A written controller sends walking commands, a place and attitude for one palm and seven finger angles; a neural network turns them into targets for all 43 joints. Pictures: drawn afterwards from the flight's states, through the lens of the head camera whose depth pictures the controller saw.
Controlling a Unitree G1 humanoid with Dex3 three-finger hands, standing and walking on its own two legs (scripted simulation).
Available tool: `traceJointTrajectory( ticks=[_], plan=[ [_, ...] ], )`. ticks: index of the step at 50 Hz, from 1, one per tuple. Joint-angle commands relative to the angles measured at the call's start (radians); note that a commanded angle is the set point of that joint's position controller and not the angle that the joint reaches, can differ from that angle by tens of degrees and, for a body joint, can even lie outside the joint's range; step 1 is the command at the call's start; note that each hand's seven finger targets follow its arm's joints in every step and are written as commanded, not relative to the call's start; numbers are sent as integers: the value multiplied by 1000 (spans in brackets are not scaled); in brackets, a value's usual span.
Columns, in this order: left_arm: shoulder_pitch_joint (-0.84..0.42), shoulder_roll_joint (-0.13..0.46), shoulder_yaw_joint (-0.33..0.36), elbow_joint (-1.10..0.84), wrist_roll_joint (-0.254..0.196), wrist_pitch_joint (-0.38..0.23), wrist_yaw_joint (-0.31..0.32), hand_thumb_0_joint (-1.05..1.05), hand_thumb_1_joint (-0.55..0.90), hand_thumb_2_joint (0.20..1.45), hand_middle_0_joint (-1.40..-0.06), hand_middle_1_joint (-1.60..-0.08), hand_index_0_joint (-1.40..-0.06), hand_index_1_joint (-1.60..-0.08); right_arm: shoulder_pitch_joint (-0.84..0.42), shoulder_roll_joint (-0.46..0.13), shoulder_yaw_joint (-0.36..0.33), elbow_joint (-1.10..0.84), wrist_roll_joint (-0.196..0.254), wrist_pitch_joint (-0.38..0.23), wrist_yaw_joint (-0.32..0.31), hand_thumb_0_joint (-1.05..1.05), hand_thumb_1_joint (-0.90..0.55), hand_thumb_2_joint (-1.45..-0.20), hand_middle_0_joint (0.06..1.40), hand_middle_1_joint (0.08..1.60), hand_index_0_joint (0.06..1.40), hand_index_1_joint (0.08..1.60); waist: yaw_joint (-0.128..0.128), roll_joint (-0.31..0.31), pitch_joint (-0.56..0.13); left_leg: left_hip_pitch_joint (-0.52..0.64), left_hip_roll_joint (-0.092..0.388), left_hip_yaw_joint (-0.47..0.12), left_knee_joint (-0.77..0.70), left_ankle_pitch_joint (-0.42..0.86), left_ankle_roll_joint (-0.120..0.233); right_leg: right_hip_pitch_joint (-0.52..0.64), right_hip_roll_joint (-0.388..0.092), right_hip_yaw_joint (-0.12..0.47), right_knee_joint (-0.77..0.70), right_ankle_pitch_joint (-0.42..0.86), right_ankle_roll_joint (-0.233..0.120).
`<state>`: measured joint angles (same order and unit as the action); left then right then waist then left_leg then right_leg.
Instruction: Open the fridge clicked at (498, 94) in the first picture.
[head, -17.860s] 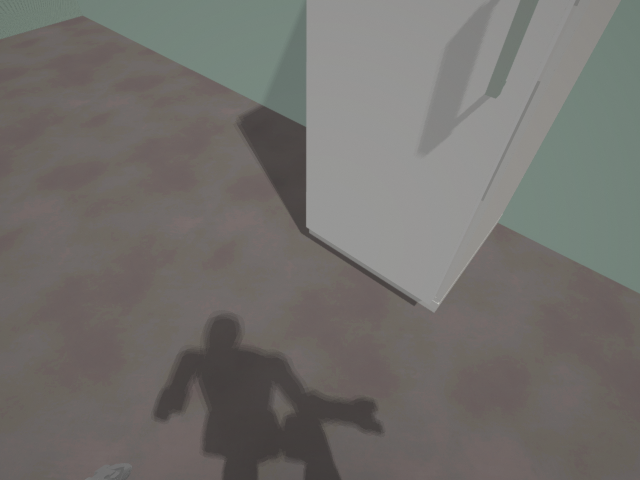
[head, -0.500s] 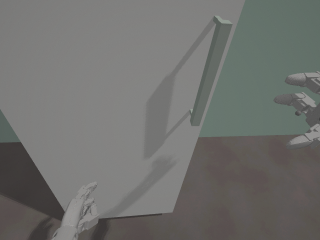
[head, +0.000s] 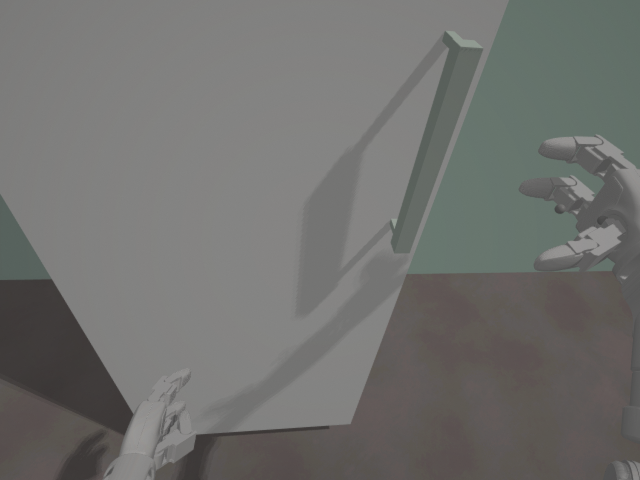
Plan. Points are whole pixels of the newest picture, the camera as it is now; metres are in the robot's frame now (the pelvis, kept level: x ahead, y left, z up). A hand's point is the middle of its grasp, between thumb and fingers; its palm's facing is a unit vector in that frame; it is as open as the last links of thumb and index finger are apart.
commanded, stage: move the hooked fingers beside the handle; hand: right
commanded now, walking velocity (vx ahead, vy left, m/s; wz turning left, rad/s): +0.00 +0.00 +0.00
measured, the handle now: (422, 157) +0.43 -0.09 +0.24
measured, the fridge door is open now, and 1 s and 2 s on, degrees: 0 0 0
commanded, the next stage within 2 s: feel for the door with the fingertips in 1.40 s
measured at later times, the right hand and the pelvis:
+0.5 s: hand (507, 191) +0.36 -0.17 +0.24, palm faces -0.07 +1.00 -0.06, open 14.0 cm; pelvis +0.00 +0.00 +0.00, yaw +0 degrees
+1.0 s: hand (513, 195) +0.36 -0.18 +0.24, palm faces -0.04 +1.00 -0.05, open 14.0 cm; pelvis +0.00 +0.01 +0.00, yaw +1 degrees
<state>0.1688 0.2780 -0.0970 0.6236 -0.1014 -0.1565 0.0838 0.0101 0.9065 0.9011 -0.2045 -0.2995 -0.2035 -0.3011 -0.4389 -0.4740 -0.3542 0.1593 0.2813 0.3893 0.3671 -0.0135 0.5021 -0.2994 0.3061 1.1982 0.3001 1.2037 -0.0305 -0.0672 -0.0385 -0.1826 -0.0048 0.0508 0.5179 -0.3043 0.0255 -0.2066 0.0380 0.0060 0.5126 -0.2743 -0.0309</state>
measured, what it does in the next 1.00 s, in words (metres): stands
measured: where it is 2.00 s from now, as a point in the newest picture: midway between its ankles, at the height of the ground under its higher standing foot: outside the picture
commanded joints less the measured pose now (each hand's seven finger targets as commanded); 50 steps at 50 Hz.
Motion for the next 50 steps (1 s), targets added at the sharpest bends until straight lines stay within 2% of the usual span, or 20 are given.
traceJointTrajectory(
  ticks=[1, 3, 5, 6, 10, 11, 13, 17, 18, 22, 26, 27, 30, 33, 35, 37, 40, 42, 45, 50],
  plan=[
    [-163, 96, 48, -176, 1, -63, 5, 0, 900, 900, -200, -300, -200, -300, -398, -246, -80, -238, 26, -87, -5, 0, 500, -300, 300, 1200, 300, 1200, -4, 15, -260, -12, 39, -19, -62, 329, 0, 172, -34, 58, -41, 260, -12],
    [-159, 101, 51, -167, 1, -56, 4, 0, 900, 900, -200, -300, -200, -300, -370, -255, -94, -214, 27, -82, -11, 0, 500, -300, 300, 1200, 300, 1200, -4, 48, -244, -5, 42, -25, -70, 343, -5, 147, -36, 49, -38, 254, -14],
    [-162, 99, 51, -166, -2, -55, 4, 0, 900, 900, -200, -300, -200, -300, -392, -218, -56, -200, 22, -73, -17, 0, 500, -300, 300, 1200, 300, 1200, 2, 46, -207, -34, 39, -19, -68, 312, -5, 137, -37, 53, -45, 233, -12],
    [-161, 100, 52, -165, -2, -53, 5, 0, 900, 900, -200, -300, -200, -300, -410, -215, -49, -203, 18, -67, -24, 0, 500, -300, 300, 1200, 300, 1200, 3, 15, -212, -38, 40, -19, -65, 308, -3, 146, -37, 53, -44, 236, -11],
    [-162, 98, 52, -163, 2, -52, 8, 0, 900, 900, -200, -300, -200, -300, -462, -201, -34, -228, 14, -68, -50, 0, 500, -300, 300, 1200, 300, 1200, 5, 42, -234, -26, 40, -17, -65, 305, -2, 156, -36, 59, -45, 239, -12],
    [-166, 94, 51, -163, 2, -52, 9, 0, 900, 900, -200, -300, -200, -300, -476, -180, -15, -239, 13, -71, -52, 0, 500, -300, 300, 1200, 300, 1200, 9, 20, -250, -29, 40, -20, -64, 304, -1, 171, -35, 55, -44, 240, -13],
    [-162, 98, 52, -156, 5, -48, 9, 0, 900, 900, -200, -300, -200, -300, -474, -200, -34, -223, 10, -75, -65, 0, 500, -300, 300, 1200, 300, 1200, 5, 41, -254, -13, 42, -24, -67, 325, -1, 162, -36, 54, -41, 253, -15],
    [-160, 94, 53, -151, 4, -40, 6, 0, 900, 900, -200, -300, -200, -300, -472, -156, 4, -210, 3, -74, -84, 0, 500, -300, 300, 1200, 300, 1200, 5, 52, -245, -12, 43, -23, -67, 332, 0, 165, -40, 50, -42, 263, -14],
    [-164, 91, 52, -153, 5, -39, 7, 0, 900, 900, -200, -300, -200, -300, -491, -139, 17, -200, 1, -68, -87, 0, 500, -300, 300, 1200, 300, 1200, 7, 24, -248, -19, 43, -24, -65, 325, 0, 164, -36, 49, -45, 254, -14],
    [-153, 95, 55, -145, 8, -27, 7, 0, 900, 900, -200, -300, -200, -300, -484, -148, 6, -158, -3, -61, -109, 0, 500, -300, 300, 1200, 300, 1200, 6, 87, -233, -11, 42, -24, -74, 314, -2, 147, -42, 49, -50, 244, -15],
    [-150, 92, 53, -143, 8, -21, 8, 0, 900, 900, -200, -300, -200, -300, -563, -133, 24, -147, -9, -66, -126, 0, 500, -300, 300, 1200, 300, 1200, 17, 62, -246, -15, 41, -26, -72, 306, 0, 154, -38, 50, -54, 238, -15],
    [-147, 95, 58, -140, 10, -19, 7, 0, 900, 900, -200, -300, -200, -300, -528, -147, 9, -139, -10, -70, -131, 0, 500, -300, 300, 1200, 300, 1200, 12, 97, -249, -2, 42, -28, -79, 326, -3, 152, -42, 46, -49, 251, -18],
    [-145, 87, 54, -140, 7, -17, 10, 0, 900, 900, -200, -300, -200, -300, -605, -88, 67, -137, -14, -79, -134, 0, 500, -300, 300, 1200, 300, 1200, 29, 57, -248, -17, 41, -26, -75, 312, 0, 164, -40, 45, -54, 242, -16],
    [-139, 92, 58, -141, 11, -14, 9, 0, 900, 900, -200, -300, -200, -300, -582, -145, 13, -132, -20, -84, -147, 0, 500, -300, 300, 1200, 300, 1200, 13, 49, -268, 6, 43, -31, -80, 316, 2, 163, -40, 44, -59, 248, -16],
    [-144, 87, 58, -151, 10, -12, 8, 0, 900, 900, -200, -300, -200, -300, -550, -124, 21, -138, -18, -83, -145, 0, 500, -300, 300, 1200, 300, 1200, 10, 58, -271, 14, 42, -29, -74, 336, 1, 161, -40, 38, -58, 261, -16],
    [-131, 96, 63, -146, 12, -7, 5, 0, 900, 900, -200, -300, -200, -300, -481, -168, -26, -114, -16, -82, -145, 0, 500, -300, 300, 1200, 300, 1200, -1, 105, -264, 36, 42, -29, -79, 358, -2, 146, -45, 38, -59, 275, -17],
    [-145, 91, 60, -163, 8, -4, 4, 0, 900, 900, -200, -300, -200, -300, -489, -142, -2, -156, -14, -79, -131, 0, 500, -300, 300, 1200, 300, 1200, 5, 73, -254, 25, 43, -28, -74, 364, -2, 148, -42, 32, -61, 272, -17],
    [-140, 100, 66, -166, 7, -2, 4, 0, 900, 900, -200, -300, -200, -300, -434, -181, -37, -159, -9, -78, -127, 0, 500, -300, 300, 1200, 300, 1200, -3, 86, -263, 43, 44, -34, -79, 370, -6, 145, -44, 29, -56, 272, -17],
    [-148, 95, 62, -168, 3, -6, 9, 0, 900, 900, -200, -300, -200, -300, -495, -150, 1, -192, -6, -79, -115, 0, 500, -300, 300, 1200, 300, 1200, 14, 42, -244, 9, 44, -31, -80, 347, -5, 155, -41, 31, -55, 255, -18],
    [-152, 92, 61, -160, 4, -21, 14, 0, 900, 900, -200, -300, -200, -300, -514, -123, 24, -227, 6, -87, -101, 0, 500, -300, 300, 1200, 300, 1200, 21, 44, -255, -5, 42, -29, -80, 339, -5, 180, -38, 38, -50, 250, -19]
  ],
)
